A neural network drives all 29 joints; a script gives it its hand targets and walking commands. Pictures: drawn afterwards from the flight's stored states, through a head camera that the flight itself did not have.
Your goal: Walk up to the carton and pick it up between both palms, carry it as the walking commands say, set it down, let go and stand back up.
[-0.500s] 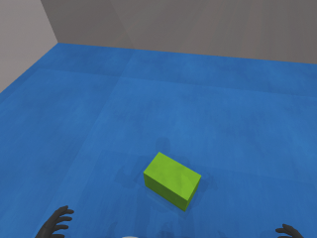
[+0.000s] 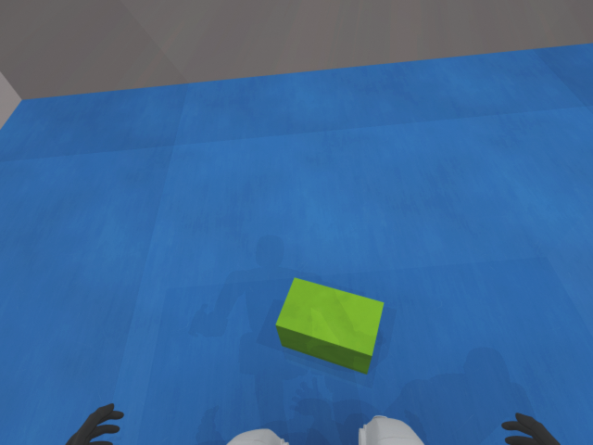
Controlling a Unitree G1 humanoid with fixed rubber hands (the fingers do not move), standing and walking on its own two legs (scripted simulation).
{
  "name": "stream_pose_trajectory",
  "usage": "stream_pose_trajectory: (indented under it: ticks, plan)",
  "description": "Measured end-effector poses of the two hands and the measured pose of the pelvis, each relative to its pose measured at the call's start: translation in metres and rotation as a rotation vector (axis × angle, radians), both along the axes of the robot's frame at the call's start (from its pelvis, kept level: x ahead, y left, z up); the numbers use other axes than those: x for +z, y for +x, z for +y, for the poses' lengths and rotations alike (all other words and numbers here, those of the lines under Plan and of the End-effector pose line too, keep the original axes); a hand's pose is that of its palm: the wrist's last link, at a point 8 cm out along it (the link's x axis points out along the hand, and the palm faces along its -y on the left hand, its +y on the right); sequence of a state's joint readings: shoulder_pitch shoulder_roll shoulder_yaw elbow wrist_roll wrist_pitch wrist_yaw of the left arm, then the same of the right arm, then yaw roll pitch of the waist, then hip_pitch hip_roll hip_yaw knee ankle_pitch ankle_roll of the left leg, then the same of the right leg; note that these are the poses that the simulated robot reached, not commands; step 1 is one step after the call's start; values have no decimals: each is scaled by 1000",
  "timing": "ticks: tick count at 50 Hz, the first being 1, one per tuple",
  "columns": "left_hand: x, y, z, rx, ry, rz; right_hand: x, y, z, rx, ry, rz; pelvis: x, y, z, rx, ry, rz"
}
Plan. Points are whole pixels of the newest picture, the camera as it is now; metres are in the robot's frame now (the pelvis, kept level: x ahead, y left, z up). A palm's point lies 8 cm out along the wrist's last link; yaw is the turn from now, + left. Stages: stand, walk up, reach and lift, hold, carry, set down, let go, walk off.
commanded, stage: walk up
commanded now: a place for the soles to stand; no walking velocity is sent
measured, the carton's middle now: (330, 325) +0.52 -0.01 -0.65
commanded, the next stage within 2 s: none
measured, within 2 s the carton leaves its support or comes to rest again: neither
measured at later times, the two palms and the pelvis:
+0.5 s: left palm (37, 400) +0.17 +0.42 -0.08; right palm out of the picture +0.10 -0.20 -0.08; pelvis +0.04 +0.12 -0.01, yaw -10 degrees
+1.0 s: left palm (81, 326) +0.28 +0.39 -0.06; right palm out of the picture +0.07 -0.19 -0.07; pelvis +0.07 +0.14 +0.00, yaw -20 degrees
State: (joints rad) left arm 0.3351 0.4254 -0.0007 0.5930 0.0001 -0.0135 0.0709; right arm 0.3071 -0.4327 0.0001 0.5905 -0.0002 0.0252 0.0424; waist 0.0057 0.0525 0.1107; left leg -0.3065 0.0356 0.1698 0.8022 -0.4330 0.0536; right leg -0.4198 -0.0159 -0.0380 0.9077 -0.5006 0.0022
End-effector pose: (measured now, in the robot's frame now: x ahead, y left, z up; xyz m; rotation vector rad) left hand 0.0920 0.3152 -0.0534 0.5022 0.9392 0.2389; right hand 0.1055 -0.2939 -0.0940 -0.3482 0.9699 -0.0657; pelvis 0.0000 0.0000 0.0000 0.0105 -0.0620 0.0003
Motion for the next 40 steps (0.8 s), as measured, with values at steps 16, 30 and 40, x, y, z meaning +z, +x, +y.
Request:
stream_pose_trajectory:
  ticks: [16,30,40]
  plan:
    - [-2,43,73,-76,9,12,-5,6,63,-79,-10,11,-5,32,80,-86,-6,-29]
    - [-26,107,98,-252,-83,37,13,-29,99,-245,-96,-38,-10,44,131,-237,-12,-28]
    - [-23,150,100,-324,-101,34,26,-31,112,-299,-125,-45,-3,62,149,-300,-23,-7]
